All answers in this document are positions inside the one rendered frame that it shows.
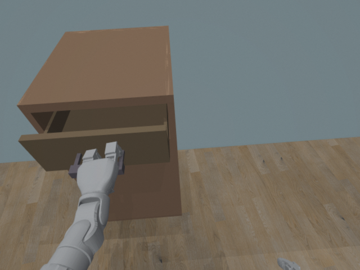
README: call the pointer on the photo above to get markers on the robot right hand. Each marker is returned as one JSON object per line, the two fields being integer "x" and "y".
{"x": 287, "y": 265}

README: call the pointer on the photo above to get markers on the robot left forearm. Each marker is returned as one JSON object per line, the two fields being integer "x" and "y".
{"x": 84, "y": 237}

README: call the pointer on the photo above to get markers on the drawer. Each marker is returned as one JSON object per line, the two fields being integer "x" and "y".
{"x": 141, "y": 131}

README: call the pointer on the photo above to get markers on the cabinet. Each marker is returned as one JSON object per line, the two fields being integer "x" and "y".
{"x": 95, "y": 69}

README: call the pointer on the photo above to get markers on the robot left hand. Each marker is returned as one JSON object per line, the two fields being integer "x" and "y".
{"x": 99, "y": 175}

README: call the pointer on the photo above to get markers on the handle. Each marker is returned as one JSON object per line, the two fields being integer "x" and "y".
{"x": 74, "y": 168}

